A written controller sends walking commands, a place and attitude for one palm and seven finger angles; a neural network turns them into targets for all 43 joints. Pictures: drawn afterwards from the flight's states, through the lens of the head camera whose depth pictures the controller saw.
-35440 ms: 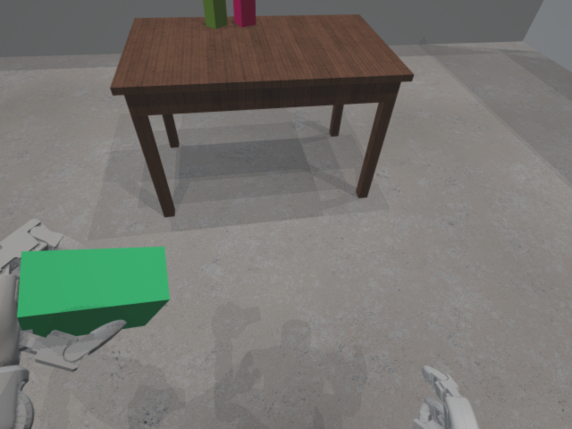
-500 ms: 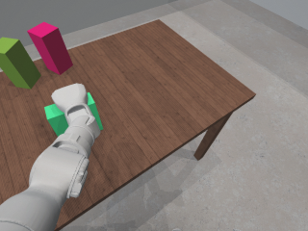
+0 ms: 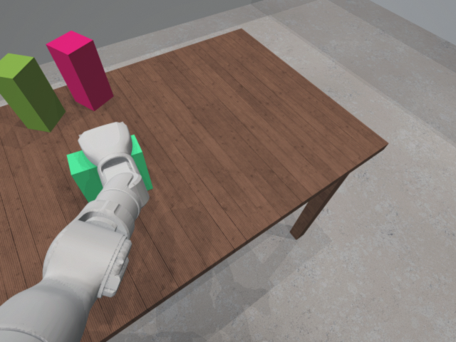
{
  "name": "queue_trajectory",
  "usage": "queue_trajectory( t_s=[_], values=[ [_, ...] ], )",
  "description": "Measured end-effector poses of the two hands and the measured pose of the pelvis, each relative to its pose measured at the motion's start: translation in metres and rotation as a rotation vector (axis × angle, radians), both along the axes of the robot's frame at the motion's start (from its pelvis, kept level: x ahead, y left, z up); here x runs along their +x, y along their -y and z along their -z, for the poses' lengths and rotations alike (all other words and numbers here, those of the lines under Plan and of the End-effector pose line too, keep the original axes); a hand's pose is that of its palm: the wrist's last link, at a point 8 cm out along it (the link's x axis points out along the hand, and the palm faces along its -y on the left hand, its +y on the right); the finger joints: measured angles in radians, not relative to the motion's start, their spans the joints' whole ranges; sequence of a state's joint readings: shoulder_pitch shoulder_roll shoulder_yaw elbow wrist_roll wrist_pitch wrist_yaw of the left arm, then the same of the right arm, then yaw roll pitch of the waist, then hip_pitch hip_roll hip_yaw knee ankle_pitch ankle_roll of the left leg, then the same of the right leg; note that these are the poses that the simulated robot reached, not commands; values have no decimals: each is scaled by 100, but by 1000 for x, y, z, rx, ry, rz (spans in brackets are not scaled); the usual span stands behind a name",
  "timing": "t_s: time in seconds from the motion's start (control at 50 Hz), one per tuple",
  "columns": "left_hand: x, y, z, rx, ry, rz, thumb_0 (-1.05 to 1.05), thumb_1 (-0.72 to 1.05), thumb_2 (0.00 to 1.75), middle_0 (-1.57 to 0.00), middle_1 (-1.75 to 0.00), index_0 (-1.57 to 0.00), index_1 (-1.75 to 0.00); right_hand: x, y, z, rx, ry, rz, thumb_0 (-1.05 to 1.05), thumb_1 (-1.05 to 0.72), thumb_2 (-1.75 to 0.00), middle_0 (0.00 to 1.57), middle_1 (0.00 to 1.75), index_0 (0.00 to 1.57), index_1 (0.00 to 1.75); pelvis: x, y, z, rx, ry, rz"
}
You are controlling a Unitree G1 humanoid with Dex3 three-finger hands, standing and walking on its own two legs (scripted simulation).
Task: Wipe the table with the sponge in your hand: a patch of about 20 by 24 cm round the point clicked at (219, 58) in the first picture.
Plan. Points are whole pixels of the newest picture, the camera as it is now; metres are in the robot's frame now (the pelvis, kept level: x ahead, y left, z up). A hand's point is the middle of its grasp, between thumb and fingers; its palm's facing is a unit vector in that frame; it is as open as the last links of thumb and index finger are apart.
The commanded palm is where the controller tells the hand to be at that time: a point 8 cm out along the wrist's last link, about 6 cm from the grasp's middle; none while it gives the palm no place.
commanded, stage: wipe back along the third lane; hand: left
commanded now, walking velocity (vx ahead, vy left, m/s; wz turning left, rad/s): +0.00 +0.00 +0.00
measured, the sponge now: (116, 179) +0.45 +0.22 -0.03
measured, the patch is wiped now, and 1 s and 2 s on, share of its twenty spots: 0.85 0.85 0.85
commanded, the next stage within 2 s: slide back across to the middle lane in 1.46 s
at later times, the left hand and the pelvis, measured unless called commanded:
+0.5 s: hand (122, 177) +0.42 +0.19 +0.01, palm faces -0.07 -0.05 -1.00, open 10.0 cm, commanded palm +0.38 +0.16 +0.05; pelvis +0.03 +0.00 +0.01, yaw +2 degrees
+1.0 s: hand (137, 203) +0.36 +0.15 +0.01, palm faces -0.08 -0.06 -1.00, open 10.0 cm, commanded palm +0.33 +0.13 +0.05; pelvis +0.01 -0.02 +0.02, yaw +3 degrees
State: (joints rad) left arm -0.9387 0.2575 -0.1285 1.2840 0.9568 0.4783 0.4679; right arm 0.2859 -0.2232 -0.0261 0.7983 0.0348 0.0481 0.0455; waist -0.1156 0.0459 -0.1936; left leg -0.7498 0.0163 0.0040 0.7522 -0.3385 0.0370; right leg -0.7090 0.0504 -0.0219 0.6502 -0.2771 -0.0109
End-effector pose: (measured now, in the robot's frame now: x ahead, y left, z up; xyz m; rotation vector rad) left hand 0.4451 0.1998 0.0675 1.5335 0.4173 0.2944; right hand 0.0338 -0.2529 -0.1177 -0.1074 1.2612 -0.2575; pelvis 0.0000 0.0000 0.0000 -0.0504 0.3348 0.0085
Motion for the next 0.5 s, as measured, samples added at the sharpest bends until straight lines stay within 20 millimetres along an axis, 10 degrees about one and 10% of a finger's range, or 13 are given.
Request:
queue_trajectory(
  t_s=[0.5],
  values=[
    [-39,18,-1,-25,3,13,-1,-48,107,-69,-143,-70,-142,141,-25,-21,73,194,-161,1,-90,-90,20,30,20,30,29,0,-13,12,96,-32]
  ],
)
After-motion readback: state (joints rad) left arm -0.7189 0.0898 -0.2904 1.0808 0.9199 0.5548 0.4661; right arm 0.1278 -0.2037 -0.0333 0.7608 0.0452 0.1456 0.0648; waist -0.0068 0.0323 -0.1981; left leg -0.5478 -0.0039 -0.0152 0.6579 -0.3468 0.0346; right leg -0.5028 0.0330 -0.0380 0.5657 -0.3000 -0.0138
